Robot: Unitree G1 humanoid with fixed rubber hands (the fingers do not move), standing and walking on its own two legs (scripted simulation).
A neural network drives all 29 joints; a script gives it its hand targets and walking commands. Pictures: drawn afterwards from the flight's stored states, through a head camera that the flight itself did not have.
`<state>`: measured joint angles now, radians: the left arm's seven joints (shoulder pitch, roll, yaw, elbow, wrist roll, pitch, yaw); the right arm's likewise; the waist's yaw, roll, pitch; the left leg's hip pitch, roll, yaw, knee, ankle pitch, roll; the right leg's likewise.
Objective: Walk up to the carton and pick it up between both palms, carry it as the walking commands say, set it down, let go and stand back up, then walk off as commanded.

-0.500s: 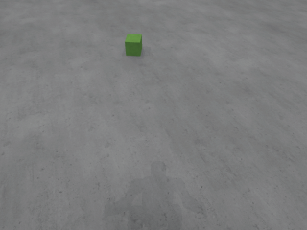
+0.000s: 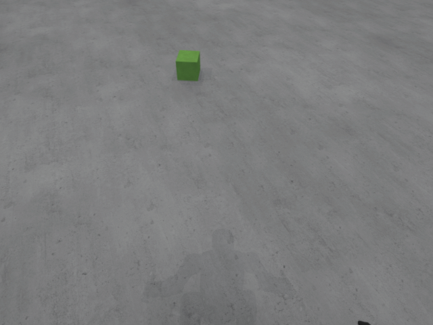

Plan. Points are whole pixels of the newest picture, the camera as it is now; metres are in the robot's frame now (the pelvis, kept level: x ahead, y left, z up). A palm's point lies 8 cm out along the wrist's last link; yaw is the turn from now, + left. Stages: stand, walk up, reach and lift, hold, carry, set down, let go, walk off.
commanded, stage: stand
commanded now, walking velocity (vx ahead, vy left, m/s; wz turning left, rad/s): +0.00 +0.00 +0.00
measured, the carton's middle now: (188, 65) +2.32 +0.16 -0.69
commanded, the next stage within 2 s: walk off in 0.50 s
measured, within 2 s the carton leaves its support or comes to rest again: neither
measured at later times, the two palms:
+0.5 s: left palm out of the picture +0.10 +0.31 -0.10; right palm out of the picture +0.10 -0.31 -0.11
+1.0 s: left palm out of the picture +0.05 +0.26 -0.13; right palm out of the picture +0.05 -0.34 -0.13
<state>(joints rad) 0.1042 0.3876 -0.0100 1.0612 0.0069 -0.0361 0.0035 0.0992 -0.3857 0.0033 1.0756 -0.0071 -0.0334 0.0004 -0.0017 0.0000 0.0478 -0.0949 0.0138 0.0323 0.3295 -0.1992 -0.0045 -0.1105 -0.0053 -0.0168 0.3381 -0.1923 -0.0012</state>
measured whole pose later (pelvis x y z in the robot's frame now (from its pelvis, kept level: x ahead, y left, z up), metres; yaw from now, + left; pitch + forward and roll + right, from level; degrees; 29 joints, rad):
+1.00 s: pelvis -0.01 -0.04 -0.01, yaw -1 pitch +0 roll +0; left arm 0.16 0.35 0.02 1.05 0.02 0.08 -0.01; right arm 0.14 -0.35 -0.03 1.02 -0.04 0.03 -0.02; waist -0.02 0.01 0.06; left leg -0.20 0.09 0.02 0.43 -0.23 -0.06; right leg -0.31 -0.01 -0.02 0.73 -0.45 0.03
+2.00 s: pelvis -0.06 -0.31 -0.01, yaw +1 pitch +0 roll +0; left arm 0.18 0.24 0.03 0.92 0.04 0.05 -0.01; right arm 0.22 -0.31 -0.09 0.99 -0.02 0.06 -0.05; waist -0.02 0.06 0.07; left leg -0.46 0.05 0.00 1.09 -0.50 0.01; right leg -0.25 -0.03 -0.09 0.46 -0.22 -0.02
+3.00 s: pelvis -0.08 -0.56 -0.02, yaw +2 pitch +0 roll -2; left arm 0.23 0.21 0.02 0.95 0.03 0.05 0.02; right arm 0.20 -0.20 -0.05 0.96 -0.01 0.05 -0.07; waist 0.01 -0.01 0.04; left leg -0.27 0.03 0.13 0.64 -0.39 0.04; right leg -0.25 0.07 -0.15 0.47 -0.24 -0.10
